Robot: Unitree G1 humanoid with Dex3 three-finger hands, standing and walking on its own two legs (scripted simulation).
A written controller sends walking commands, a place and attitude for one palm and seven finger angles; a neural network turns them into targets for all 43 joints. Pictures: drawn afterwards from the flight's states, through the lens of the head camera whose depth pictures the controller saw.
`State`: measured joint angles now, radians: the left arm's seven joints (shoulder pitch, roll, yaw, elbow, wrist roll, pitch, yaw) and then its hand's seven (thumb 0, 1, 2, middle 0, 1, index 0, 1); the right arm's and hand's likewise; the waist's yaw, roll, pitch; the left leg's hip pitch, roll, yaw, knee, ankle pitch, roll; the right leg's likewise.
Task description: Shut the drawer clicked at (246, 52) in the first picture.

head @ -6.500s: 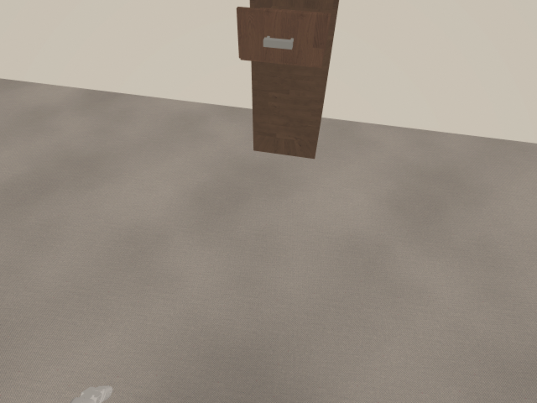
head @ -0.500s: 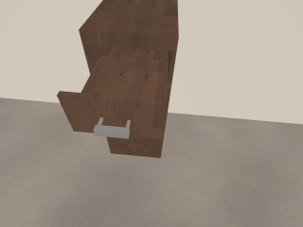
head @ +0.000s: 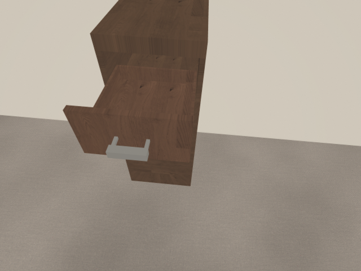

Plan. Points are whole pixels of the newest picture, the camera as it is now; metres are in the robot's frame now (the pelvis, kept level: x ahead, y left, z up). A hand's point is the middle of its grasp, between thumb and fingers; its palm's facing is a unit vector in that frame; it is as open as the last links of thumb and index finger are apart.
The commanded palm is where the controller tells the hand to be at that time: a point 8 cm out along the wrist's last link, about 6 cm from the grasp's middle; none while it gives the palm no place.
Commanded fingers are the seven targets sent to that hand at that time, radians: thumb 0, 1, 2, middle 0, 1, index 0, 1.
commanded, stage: come to a stop and stand still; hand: left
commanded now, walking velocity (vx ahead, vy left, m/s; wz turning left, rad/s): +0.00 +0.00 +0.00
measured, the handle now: (129, 146) +0.42 +0.17 +0.01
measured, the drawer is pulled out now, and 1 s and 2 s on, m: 0.30 0.30 0.30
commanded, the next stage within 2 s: look again from close up in 0.22 s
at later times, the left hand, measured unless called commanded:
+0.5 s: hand out of the picture +0.01 +0.17 -0.18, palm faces +0.02 -0.98 -0.21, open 7.3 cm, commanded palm none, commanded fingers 0.00 0.90 0.90 -0.20 -0.30 -0.20 -0.30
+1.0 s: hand out of the picture +0.02 +0.17 -0.18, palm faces +0.03 -0.98 -0.20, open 7.3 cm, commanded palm none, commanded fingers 0.00 0.90 0.90 -0.20 -0.30 -0.20 -0.30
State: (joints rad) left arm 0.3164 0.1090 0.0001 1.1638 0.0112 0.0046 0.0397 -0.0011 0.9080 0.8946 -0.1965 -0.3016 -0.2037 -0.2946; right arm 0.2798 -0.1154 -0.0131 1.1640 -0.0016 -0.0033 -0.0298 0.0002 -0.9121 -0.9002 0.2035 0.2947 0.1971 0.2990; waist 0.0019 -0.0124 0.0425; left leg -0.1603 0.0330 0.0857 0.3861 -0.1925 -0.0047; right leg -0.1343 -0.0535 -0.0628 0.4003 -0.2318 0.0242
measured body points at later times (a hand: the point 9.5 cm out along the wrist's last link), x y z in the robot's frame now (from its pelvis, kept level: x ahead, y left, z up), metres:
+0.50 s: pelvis +0.01 +0.00 -0.01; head +0.01 -0.01 +0.44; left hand +0.01 +0.22 -0.16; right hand +0.01 -0.22 -0.17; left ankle +0.01 +0.12 -0.74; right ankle -0.01 -0.13 -0.74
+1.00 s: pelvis +0.02 -0.01 -0.01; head +0.03 -0.01 +0.44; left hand +0.02 +0.22 -0.17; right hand +0.02 -0.23 -0.17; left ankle +0.01 +0.12 -0.74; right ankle -0.01 -0.13 -0.74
